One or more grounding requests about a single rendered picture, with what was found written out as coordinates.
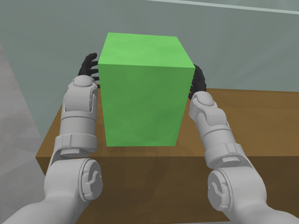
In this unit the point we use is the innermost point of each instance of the right robot upper arm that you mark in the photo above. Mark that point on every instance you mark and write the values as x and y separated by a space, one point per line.
240 194

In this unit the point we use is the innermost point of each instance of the left robot upper arm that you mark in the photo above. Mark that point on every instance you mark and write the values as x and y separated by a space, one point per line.
70 185

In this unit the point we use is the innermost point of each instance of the robot right forearm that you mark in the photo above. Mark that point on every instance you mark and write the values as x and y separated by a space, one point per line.
221 149

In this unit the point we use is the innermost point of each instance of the right robot hand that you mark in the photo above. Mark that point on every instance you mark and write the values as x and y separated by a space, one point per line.
198 82

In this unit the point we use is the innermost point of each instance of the robot left forearm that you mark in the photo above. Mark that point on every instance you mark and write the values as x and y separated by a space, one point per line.
78 121

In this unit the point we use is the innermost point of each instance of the left robot hand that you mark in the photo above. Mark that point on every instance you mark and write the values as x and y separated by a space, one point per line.
86 67

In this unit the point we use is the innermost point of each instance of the carton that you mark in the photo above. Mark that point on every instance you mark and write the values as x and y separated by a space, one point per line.
144 82

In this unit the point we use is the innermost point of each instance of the pedestal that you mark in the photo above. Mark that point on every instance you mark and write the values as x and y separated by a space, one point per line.
169 184

